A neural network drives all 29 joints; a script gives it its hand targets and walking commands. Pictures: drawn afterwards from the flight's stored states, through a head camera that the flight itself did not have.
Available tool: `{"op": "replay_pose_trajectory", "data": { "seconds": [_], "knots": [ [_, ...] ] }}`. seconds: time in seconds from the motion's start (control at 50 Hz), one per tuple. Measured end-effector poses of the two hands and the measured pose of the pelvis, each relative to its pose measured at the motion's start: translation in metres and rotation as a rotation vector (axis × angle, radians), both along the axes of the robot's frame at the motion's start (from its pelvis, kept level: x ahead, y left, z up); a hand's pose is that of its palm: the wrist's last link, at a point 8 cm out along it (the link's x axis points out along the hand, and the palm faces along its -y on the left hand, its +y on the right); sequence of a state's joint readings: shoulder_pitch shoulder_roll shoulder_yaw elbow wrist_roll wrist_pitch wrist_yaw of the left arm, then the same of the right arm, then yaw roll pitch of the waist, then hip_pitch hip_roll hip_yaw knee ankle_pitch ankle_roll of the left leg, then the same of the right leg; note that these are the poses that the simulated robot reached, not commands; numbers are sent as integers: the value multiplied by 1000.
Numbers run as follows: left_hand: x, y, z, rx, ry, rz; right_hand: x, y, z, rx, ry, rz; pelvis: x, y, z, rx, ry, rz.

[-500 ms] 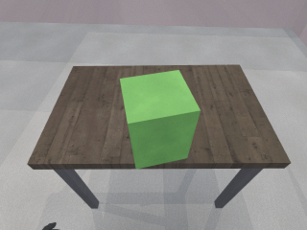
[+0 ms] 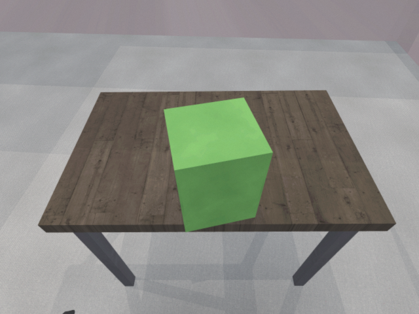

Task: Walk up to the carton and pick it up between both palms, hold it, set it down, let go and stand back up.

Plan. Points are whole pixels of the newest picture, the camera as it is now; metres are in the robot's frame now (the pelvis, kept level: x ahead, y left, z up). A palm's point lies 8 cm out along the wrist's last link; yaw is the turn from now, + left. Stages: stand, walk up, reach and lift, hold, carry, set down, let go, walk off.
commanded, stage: reach and lift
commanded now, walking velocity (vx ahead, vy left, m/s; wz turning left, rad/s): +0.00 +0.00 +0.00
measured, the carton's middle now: (213, 167) +0.42 +0.02 +0.02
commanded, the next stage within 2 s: none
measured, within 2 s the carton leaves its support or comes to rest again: neither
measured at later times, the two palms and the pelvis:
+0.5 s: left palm (84, 288) +0.18 +0.27 -0.07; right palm (382, 303) +0.17 -0.30 -0.08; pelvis +0.02 -0.01 -0.01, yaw +1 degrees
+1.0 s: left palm (89, 298) +0.16 +0.24 -0.04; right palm (379, 307) +0.16 -0.27 -0.04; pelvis +0.00 -0.01 +0.00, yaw +1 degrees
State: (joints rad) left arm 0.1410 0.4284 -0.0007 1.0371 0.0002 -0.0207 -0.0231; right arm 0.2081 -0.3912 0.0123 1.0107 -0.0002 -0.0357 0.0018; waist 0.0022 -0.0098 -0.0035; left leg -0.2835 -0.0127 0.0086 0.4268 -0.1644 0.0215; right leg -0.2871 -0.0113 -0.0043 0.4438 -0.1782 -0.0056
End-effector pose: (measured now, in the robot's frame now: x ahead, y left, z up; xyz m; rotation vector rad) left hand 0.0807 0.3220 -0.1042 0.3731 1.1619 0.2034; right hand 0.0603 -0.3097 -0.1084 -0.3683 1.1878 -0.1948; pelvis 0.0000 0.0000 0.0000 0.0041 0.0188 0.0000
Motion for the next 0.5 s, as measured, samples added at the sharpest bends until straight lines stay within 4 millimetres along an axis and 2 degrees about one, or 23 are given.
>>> {"op": "replay_pose_trajectory", "data": {
  "seconds": [0.06,0.18,0.3,0.4,0.5],
  "knots": [
    [7,-1,2,21,31,15,9,-2,1,23,-53,-29,-3,-1,-1,0,-25,0],
    [61,-20,3,17,-24,10,64,-11,-1,44,-228,-18,-8,-5,-23,-2,-108,10],
    [102,-41,20,-23,-130,-21,106,-4,24,37,-338,80,3,-7,-22,-1,-101,8],
    [110,-45,32,-24,-151,-32,117,2,32,51,-311,113,11,-8,-12,-1,-79,8],
    [104,-50,33,-34,-146,-32,114,8,31,70,-272,136,17,-6,-6,-3,-56,9]
  ]
}}
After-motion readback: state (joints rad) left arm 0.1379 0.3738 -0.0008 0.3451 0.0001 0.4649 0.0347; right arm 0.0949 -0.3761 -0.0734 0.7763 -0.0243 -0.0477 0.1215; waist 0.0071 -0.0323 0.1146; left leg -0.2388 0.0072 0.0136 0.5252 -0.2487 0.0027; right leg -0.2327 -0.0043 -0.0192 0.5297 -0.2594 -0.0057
